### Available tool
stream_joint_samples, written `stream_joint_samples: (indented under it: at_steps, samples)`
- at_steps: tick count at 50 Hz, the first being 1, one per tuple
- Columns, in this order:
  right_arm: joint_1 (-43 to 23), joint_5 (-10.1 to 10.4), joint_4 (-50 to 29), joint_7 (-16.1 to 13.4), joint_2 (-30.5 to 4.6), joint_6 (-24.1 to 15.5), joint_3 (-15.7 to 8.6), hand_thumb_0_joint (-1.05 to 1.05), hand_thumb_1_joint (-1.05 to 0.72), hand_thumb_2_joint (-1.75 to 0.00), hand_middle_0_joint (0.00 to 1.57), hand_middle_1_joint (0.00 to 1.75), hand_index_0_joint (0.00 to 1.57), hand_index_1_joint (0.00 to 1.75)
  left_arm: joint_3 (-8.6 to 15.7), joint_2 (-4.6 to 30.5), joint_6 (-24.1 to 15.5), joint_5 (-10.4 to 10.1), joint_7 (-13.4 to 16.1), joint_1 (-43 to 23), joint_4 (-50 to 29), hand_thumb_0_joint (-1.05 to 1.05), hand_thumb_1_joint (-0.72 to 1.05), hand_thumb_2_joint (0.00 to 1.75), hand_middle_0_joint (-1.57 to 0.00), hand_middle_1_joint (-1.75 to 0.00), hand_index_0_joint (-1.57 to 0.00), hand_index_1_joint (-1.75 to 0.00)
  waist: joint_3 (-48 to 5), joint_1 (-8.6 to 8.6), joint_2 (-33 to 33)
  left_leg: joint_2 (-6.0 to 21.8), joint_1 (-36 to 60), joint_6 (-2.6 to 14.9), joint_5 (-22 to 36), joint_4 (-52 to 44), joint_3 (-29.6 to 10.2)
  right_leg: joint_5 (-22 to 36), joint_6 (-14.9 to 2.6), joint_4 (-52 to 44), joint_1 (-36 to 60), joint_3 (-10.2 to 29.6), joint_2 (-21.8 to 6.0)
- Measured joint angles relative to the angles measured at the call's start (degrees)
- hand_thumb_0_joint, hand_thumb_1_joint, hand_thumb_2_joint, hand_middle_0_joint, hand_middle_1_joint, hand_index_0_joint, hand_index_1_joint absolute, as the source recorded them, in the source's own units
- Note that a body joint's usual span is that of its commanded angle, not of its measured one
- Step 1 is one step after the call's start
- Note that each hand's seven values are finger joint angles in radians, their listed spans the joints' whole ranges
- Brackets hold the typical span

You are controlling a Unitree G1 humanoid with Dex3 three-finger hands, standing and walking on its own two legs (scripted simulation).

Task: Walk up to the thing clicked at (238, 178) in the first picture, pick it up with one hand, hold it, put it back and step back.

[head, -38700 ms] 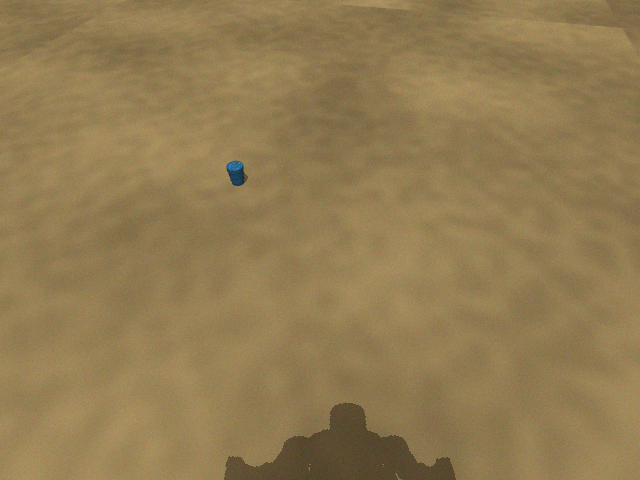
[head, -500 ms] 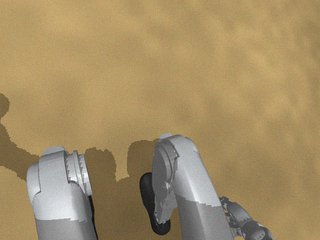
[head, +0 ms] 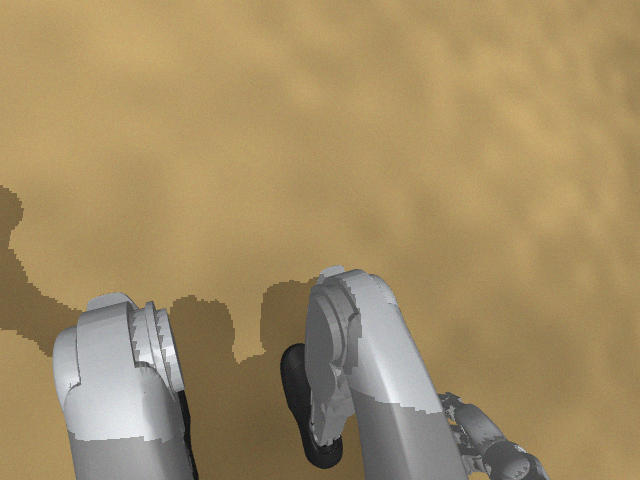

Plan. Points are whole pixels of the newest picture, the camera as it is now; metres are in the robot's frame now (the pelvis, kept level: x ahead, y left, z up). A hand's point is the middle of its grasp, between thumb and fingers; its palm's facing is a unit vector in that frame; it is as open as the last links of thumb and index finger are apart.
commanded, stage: rise first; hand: left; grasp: from above
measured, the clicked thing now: out of the picture +0.44 +0.42 -0.26
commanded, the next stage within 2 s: approach in 0.56 s
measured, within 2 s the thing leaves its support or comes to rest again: neither
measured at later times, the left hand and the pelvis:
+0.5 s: hand out of the picture +0.39 +0.47 -0.15, palm faces -0.41 -0.19 -0.89, open 14.0 cm; pelvis +0.00 +0.00 +0.00, yaw +0 degrees
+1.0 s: hand out of the picture +0.43 +0.42 -0.15, palm faces -0.38 -0.13 -0.91, open 14.2 cm; pelvis +0.00 +0.00 +0.00, yaw +0 degrees
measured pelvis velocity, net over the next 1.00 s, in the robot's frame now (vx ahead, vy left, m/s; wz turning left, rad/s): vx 0.00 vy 0.00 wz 0.01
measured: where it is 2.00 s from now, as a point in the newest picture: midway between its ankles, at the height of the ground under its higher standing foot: (248, 440)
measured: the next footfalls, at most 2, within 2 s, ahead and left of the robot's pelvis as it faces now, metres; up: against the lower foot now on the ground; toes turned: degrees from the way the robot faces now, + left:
none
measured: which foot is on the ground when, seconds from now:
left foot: down 0.00-1.00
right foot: down 0.00-1.00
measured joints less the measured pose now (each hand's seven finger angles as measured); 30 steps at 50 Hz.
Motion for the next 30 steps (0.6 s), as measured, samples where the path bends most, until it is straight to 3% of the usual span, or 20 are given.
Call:
stream_joint_samples:
  at_steps: [10,30]
  samples:
    - [0.25,-0.17,0.03,-0.08,-0.11,0.07,0.1,0.0,-0.9,-0.9,0.21,0.3,0.21,0.3,0.04,0.49,-0.28,0.85,0.45,-0.67,-0.18,0.0,-0.53,1.0,-0.15,-0.93,-0.12,-0.95,-0.22,-0.24,0.01,-0.12,-0.13,0.08,-0.35,0.38,-0.08,-0.45,0.11,0.25,0.09,-0.07,-0.02]
    - [0.18,0.06,-0.36,-0.04,0.05,0.39,-0.13,0.0,-0.9,-0.9,0.21,0.3,0.21,0.3,-0.32,-0.01,0.16,0.16,-0.71,-0.13,-1.17,0.0,-0.51,0.98,-0.17,-0.9,-0.14,-0.92,-0.45,0.08,0.18,-0.21,-0.04,0.09,-0.14,-0.09,0.13,-0.29,0.12,-0.1,0.1,0.11,-0.1]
